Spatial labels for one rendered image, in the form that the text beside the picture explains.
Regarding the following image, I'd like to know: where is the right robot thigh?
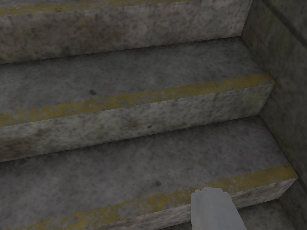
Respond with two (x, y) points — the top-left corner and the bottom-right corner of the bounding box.
(191, 187), (247, 230)

